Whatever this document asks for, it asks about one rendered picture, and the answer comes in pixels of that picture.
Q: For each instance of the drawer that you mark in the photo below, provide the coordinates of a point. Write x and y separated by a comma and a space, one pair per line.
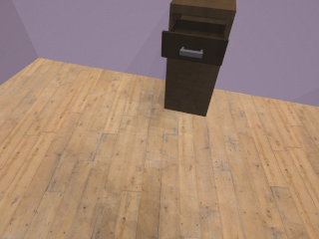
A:
195, 36

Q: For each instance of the cabinet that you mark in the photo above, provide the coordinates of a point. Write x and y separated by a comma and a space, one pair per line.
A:
189, 85

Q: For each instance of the handle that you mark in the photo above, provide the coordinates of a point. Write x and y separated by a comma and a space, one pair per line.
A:
190, 53

